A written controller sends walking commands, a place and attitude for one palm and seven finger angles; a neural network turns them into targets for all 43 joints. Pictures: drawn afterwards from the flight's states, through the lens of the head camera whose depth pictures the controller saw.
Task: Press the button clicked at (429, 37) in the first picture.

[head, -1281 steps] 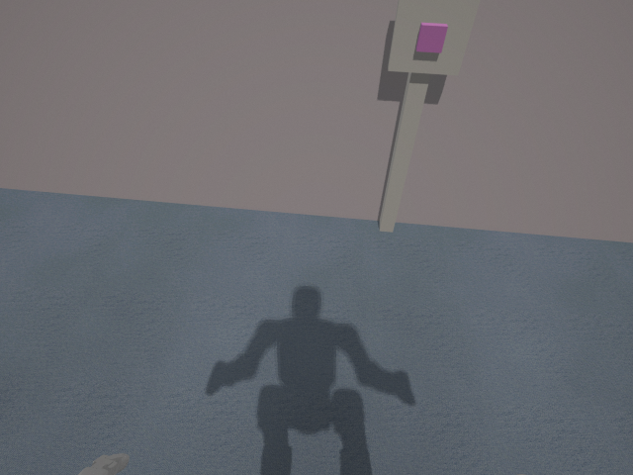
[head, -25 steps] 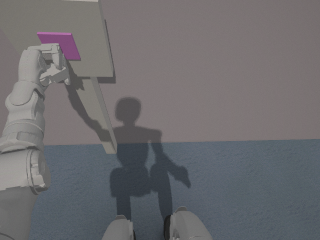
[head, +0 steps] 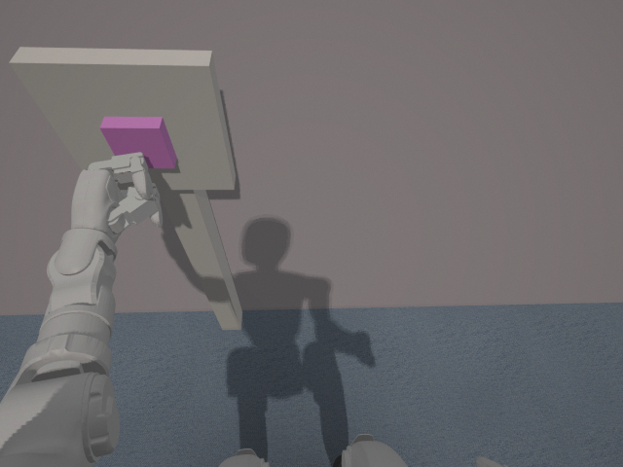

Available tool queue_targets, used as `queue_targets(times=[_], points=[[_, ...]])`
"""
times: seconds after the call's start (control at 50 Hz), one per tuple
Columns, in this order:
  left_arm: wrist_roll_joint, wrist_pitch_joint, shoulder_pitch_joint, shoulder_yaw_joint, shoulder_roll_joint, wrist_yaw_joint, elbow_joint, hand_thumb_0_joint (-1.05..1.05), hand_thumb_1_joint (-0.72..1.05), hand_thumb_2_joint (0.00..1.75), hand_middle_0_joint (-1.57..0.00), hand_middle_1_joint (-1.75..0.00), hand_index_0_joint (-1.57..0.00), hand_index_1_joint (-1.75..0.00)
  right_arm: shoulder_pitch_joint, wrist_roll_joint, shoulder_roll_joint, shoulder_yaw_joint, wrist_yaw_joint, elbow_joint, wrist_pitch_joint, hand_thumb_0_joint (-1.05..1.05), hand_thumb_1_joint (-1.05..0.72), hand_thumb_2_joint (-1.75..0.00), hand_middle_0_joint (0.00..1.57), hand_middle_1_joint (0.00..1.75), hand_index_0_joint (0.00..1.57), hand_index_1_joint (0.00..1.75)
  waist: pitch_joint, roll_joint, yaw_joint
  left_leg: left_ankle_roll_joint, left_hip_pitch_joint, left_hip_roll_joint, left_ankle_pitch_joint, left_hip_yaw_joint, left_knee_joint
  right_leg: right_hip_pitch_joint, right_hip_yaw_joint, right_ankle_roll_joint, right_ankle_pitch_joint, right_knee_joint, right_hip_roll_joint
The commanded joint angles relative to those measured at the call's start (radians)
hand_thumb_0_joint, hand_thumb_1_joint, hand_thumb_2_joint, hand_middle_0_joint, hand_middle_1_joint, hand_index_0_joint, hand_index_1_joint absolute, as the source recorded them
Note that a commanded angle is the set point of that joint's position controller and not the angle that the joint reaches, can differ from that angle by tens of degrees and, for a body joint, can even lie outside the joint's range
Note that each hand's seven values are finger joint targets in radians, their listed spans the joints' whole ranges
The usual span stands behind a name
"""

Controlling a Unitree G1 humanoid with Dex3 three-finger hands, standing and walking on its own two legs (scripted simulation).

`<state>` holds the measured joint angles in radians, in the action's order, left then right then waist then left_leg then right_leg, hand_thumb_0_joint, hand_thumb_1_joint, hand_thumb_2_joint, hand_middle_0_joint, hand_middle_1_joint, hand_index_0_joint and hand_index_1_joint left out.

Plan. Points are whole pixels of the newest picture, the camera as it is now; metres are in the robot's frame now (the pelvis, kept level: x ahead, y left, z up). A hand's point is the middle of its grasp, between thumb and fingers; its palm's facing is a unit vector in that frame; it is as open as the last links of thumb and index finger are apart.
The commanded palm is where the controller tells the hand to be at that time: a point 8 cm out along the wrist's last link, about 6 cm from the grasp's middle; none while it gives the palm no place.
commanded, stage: pull the fist back off the button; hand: left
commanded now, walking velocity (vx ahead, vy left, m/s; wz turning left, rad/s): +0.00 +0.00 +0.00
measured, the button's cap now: (141, 141) +0.51 +0.21 +0.11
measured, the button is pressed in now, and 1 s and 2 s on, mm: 0 0 0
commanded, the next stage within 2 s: draw the hand back to the body in 0.44 s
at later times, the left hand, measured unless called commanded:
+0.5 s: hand (141, 244) +0.37 +0.20 +0.07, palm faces +0.00 -1.00 -0.02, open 3.1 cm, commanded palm +0.35 +0.25 +0.08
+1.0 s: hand (93, 286) +0.29 +0.20 +0.13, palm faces +0.04 -1.00 -0.06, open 3.1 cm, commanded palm +0.25 +0.26 +0.14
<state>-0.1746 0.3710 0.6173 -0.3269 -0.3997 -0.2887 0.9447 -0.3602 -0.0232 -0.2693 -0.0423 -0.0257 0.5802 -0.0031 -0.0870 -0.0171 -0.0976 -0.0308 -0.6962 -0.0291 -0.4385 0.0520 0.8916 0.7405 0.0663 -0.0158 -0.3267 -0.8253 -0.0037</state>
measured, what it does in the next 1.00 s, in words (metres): stands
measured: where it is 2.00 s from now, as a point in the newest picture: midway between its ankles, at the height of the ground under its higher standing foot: outside the picture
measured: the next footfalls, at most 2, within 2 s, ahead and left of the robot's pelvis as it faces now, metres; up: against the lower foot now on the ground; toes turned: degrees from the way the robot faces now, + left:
none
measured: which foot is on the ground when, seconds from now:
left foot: down 0.00-1.00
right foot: down 0.00-1.00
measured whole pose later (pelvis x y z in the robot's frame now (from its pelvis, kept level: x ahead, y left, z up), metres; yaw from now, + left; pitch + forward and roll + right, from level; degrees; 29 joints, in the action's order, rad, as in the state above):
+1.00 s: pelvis +0.01 -0.01 +0.02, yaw +2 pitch +3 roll -1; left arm -0.30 0.16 -0.03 -0.26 -0.30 -0.30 0.18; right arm -0.26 -0.06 -0.27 -0.05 -0.07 0.55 0.09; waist -0.06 -0.05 0.01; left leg -0.01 -0.37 -0.02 -0.39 0.03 0.70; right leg 0.41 0.09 -0.03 -0.31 -0.67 0.00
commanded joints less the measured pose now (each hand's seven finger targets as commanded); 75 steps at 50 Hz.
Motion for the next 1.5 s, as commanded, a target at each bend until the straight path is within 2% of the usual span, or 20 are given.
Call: queue_targets(times=[0.0, 0.06, 0.3, 0.42, 0.52, 0.6, 0.68, 0.74, 0.82, 0.86, 0.94, 1.02, 1.04, 1.08, 1.14, 1.16, 1.24, 1.3, 1.36, 1.48], points=[[-0.043, 0.055, 0.238, -0.056, -0.218, 0.005, -0.322, 0.0, 0.9, 0.9, -1.3, -1.5, -1.3, -1.5, -0.044, -0.009, -0.151, 0.064, -0.01, -0.12, 0.029, 0.0, -0.9, -0.9, 0.2, 0.3, 0.2, 0.3, -0.387, -0.056, 0.04, 0.009, 0.177, 0.016, 0.327, -0.054, -0.157, -0.323, -0.05, -0.014, 0.276, 0.086, 0.026], [-0.058, 0.044, 0.146, -0.048, -0.194, 0.004, -0.393, 0.0, 0.9, 0.9, -1.3, -1.5, -1.3, -1.5, -0.027, -0.011, -0.146, 0.066, -0.009, -0.132, 0.029, 0.0, -0.9, -0.9, 0.2, 0.3, 0.2, 0.3, -0.368, -0.02, 0.046, 0.008, 0.18, 0.013, 0.369, -0.051, -0.16, -0.353, -0.046, -0.012, 0.324, 0.088, 0.027], [-0.097, 0.012, -0.107, 0.037, -0.066, -0.007, -0.657, 0.0, 0.9, 0.9, -1.3, -1.5, -1.3, -1.5, 0.041, -0.016, -0.126, 0.071, -0.011, -0.142, 0.057, 0.0, -0.9, -0.9, 0.2, 0.3, 0.2, 0.3, -0.341, -0.058, 0.053, 0.026, 0.306, 0.006, 0.551, -0.064, -0.169, -0.357, -0.027, -0.006, 0.422, 0.095, 0.02], [-0.08, -0.015, -0.019, 0.017, -0.101, 0.009, -0.617, 0.0, 0.9, 0.9, -1.3, -1.5, -1.3, -1.5, 0.068, -0.012, -0.131, 0.063, -0.024, -0.12, 0.058, 0.0, -0.9, -0.9, 0.2, 0.3, 0.2, 0.3, -0.253, -0.008, 0.033, 0.02, 0.226, 0.023, 0.369, -0.062, -0.176, -0.336, -0.031, -0.004, 0.339, 0.107, 0.013], [-0.075, 0.005, 0.031, 0.043, -0.085, 0.007, -0.623, 0.0, 0.9, 0.9, -1.3, -1.5, -1.3, -1.5, 0.083, -0.009, -0.123, 0.054, -0.028, -0.12, 0.072, 0.0, -0.9, -0.9, 0.2, 0.3, 0.2, 0.3, -0.316, -0.062, 0.042, 0.022, 0.257, 0.026, 0.365, -0.069, -0.17, -0.35, -0.035, -0.012, 0.316, 0.097, 0.011], [-0.101, -0.002, -0.153, 0.014, -0.103, -0.007, -0.729, 0.0, 0.9, 0.9, -1.3, -1.5, -1.3, -1.5, 0.104, -0.015, -0.117, 0.056, -0.02, -0.158, 0.085, 0.0, -0.9, -0.9, 0.2, 0.3, 0.2, 0.3, -0.419, -0.091, 0.095, 0.025, 0.311, 0.023, 0.467, -0.066, -0.188, -0.454, -0.039, -0.013, 0.395, 0.099, 0.01], [-0.126, -0.067, -0.302, -0.006, -0.1, -0.01, -0.748, 0.0, 0.9, 0.9, -1.3, -1.5, -1.3, -1.5, 0.136, -0.029, -0.117, 0.05, -0.018, -0.184, 0.085, 0.0, -0.9, -0.9, 0.2, 0.3, 0.2, 0.3, -0.283, 0.017, 0.1, 0.015, 0.24, 0.023, 0.39, -0.054, -0.233, -0.482, -0.032, -0.006, 0.382, 0.141, 0.009], [-0.136, -0.116, -0.347, -0.025, -0.104, -0.002, -0.785, 0.0, 0.9, 0.9, -1.3, -1.5, -1.3, -1.5, 0.161, -0.037, -0.119, 0.049, -0.024, -0.197, 0.087, 0.0, -0.9, -0.9, 0.2, 0.3, 0.2, 0.3, -0.189, 0.028, 0.1, 0.011, 0.221, 0.028, 0.286, -0.047, -0.269, -0.466, -0.036, -0.003, 0.291, 0.187, 0.005], [-0.142, -0.126, -0.34, -0.02, -0.107, 0.0, -0.939, 0.0, 0.9, 0.9, -1.3, -1.5, -1.3, -1.5, 0.183, -0.035, -0.11, 0.044, -0.035, -0.209, 0.114, 0.0, -0.9, -0.9, 0.2, 0.3, 0.2, 0.3, -0.2, -0.036, 0.103, 0.008, 0.289, 0.028, 0.27, -0.047, -0.289, -0.486, -0.046, -0.007, 0.255, 0.217, 0.004], [-0.149, -0.125, -0.344, -0.004, -0.1, -0.004, -0.983, 0.0, 0.9, 0.9, -1.3, -1.5, -1.3, -1.5, 0.186, -0.033, -0.111, 0.041, -0.043, -0.205, 0.131, 0.0, -0.9, -0.9, 0.2, 0.3, 0.2, 0.3, -0.188, 0.003, 0.088, 0.002, 0.302, 0.024, 0.261, -0.052, -0.291, -0.492, -0.05, -0.004, 0.237, 0.234, 0.008], [-0.153, -0.144, -0.398, -0.003, -0.095, -0.021, -1.021, 0.0, 0.9, 0.9, -1.3, -1.5, -1.3, -1.5, 0.2, -0.037, -0.108, 0.035, -0.055, -0.192, 0.166, 0.0, -0.9, -0.9, 0.2, 0.3, 0.2, 0.3, -0.147, -0.044, 0.096, 0.006, 0.332, 0.028, 0.218, -0.06, -0.319, -0.482, -0.045, -0.006, 0.176, 0.265, 0.005], [-0.16, -0.209, -0.461, 0.01, -0.081, -0.037, -1.043, 0.0, 0.9, 0.9, -1.3, -1.5, -1.3, -1.5, 0.213, -0.042, -0.109, 0.031, -0.063, -0.191, 0.191, 0.0, -0.9, -0.9, 0.2, 0.3, 0.2, 0.3, -0.095, -0.022, 0.1, 0.004, 0.34, 0.031, 0.181, -0.065, -0.337, -0.478, -0.047, -0.003, 0.117, 0.305, 0.001], [-0.022, -0.187, -0.416, 0.008, -0.169, 0.124, -1.198, 0.0, 0.9, 0.9, -1.3, -1.5, -1.3, -1.5, 0.251, -0.017, -0.101, 0.047, -0.071, -0.173, 0.192, 0.0, -0.9, -0.9, 0.2, 0.3, 0.2, 0.3, -0.066, -0.016, 0.13, -0.004, 0.36, 0.028, 0.161, -0.056, -0.38, -0.496, -0.085, -0.011, 0.062, 0.38, -0.024], [0.001, -0.21, -0.572, 0.069, -0.05, 0.238, -1.162, 0.0, 0.9, 0.9, -1.3, -1.5, -1.3, -1.5, 0.26, -0.008, -0.091, 0.04, -0.074, -0.159, 0.199, 0.0, -0.9, -0.9, 0.2, 0.3, 0.2, 0.3, 0.014, 0.055, 0.115, -0.003, 0.371, 0.024, 0.113, -0.054, -0.401, -0.481, -0.092, -0.001, -0.033, 0.437, -0.033], [0.047, -0.225, -0.675, 0.05, -0.066, 0.32, -1.221, 0.0, 0.9, 0.9, -1.3, -1.5, -1.3, -1.5, 0.258, -0.005, -0.079, 0.034, -0.074, -0.137, 0.184, 0.0, -0.9, -0.9, 0.2, 0.3, 0.2, 0.3, -0.007, -0.016, 0.127, -0.002, 0.435, 0.018, 0.164, -0.048, -0.447, -0.562, -0.072, -0.006, 0.047, 0.441, -0.029], [0.055, -0.225, -0.693, 0.036, -0.09, 0.336, -1.241, 0.0, 0.9, 0.9, -1.3, -1.5, -1.3, -1.5, 0.264, 0.0, -0.084, 0.037, -0.075, -0.13, 0.181, 0.0, -0.9, -0.9, 0.2, 0.3, 0.2, 0.3, -0.016, 0.03, 0.133, -0.006, 0.439, 0.016, 0.191, -0.046, -0.454, -0.596, -0.075, -0.004, 0.072, 0.45, -0.027], [0.09, -0.216, -0.701, 0.028, -0.09, 0.38, -1.372, 0.0, 0.9, 0.9, -1.3, -1.5, -1.3, -1.5, 0.277, 0.008, -0.068, 0.033, -0.072, -0.129, 0.179, 0.0, -0.9, -0.9, 0.2, 0.3, 0.2, 0.3, -0.037, -0.076, 0.135, 0.001, 0.513, 0.016, 0.261, -0.042, -0.501, -0.649, -0.061, -0.01, 0.165, 0.456, -0.024], [0.105, -0.22, -0.743, 0.033, -0.086, 0.399, -1.428, 0.0, 0.9, 0.9, -1.3, -1.5, -1.3, -1.5, 0.283, 0.015, -0.066, 0.032, -0.069, -0.119, 0.187, 0.0, -0.9, -0.9, 0.2, 0.3, 0.2, 0.3, -0.022, -0.102, 0.137, 0.003, 0.55, 0.014, 0.298, -0.045, -0.524, -0.666, -0.056, -0.012, 0.197, 0.471, -0.019], [0.112, -0.227, -0.835, 0.039, -0.066, 0.405, -1.437, 0.0, 0.9, 0.9, -1.3, -1.5, -1.3, -1.5, 0.285, 0.022, -0.072, 0.035, -0.063, -0.113, 0.191, 0.0, -0.9, -0.9, 0.2, 0.3, 0.2, 0.3, 0.009, -0.02, 0.143, 0.003, 0.557, 0.008, 0.352, -0.054, -0.535, -0.682, -0.046, -0.012, 0.238, 0.476, -0.01], [0.117, -0.233, -0.962, 0.012, -0.055, 0.403, -1.486, 0.0, 0.9, 0.9, -1.3, -1.5, -1.3, -1.5, 0.288, 0.025, -0.07, 0.045, -0.05, -0.116, 0.178, 0.0, -0.9, -0.9, 0.2, 0.3, 0.2, 0.3, 0.032, 0.014, 0.154, 0.004, 0.57, 0.003, 0.394, -0.051, -0.545, -0.699, -0.046, -0.007, 0.266, 0.479, -0.007]])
